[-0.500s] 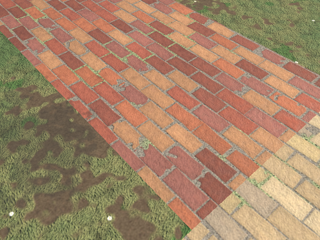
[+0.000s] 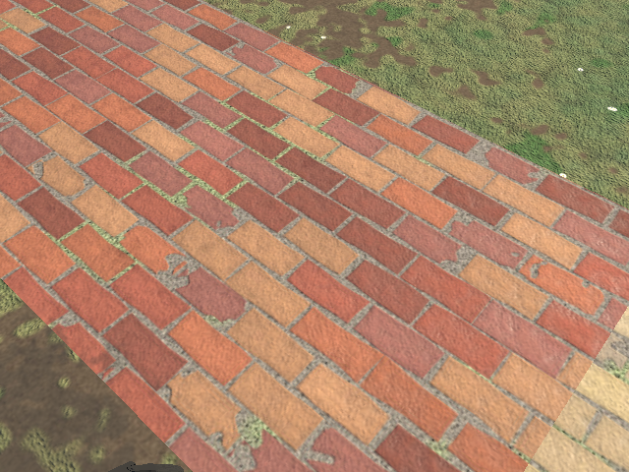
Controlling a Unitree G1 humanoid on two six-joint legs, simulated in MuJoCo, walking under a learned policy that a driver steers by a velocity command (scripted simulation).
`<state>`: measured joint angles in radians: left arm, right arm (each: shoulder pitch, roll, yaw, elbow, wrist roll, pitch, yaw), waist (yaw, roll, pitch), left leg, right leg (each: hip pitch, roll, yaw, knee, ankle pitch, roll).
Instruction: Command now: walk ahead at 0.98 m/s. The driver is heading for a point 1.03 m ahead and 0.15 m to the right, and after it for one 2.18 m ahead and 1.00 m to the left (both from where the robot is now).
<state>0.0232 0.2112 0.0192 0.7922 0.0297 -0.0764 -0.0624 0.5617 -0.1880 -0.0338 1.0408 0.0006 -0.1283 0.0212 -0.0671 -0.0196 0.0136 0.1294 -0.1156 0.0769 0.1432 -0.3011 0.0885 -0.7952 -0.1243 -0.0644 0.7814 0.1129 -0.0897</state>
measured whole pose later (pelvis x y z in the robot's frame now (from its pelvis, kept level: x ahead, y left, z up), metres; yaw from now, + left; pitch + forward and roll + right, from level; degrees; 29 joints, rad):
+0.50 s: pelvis +0.48 -0.01 +0.00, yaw +0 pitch +1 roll -1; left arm 0.55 0.21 0.04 1.04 -0.01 -0.14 -0.02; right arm -0.03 -0.23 0.01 0.74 -0.03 -0.08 0.06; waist 0.09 0.02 0.04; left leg -0.75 0.11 0.06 0.65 0.14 0.09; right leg 0.21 0.10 -0.05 0.07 -0.30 -0.08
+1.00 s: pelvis +0.96 -0.02 -0.02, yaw -18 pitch +1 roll +0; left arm -0.03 0.25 0.01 0.74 0.03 -0.04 -0.07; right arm 0.53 -0.21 -0.02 1.03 -0.01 -0.12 -0.01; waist -0.07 -0.01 0.04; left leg 0.28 -0.02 0.30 0.14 -0.41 -0.01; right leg -0.70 -0.02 -0.13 0.70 0.03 -0.17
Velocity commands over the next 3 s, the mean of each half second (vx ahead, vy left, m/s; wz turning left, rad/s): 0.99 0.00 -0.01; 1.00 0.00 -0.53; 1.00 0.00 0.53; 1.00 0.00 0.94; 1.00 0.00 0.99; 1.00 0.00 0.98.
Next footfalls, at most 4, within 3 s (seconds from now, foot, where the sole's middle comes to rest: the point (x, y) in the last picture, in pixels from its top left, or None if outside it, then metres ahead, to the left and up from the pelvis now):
0.14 right None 0.35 -0.08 -0.77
0.60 left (263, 339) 0.81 0.10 -0.77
1.06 right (354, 218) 1.18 -0.16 -0.77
1.50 left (320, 118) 1.64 -0.09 -0.77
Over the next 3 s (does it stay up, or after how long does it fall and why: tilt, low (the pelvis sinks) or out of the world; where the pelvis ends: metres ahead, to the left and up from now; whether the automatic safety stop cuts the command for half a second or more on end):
stays up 2.49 0.55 0.00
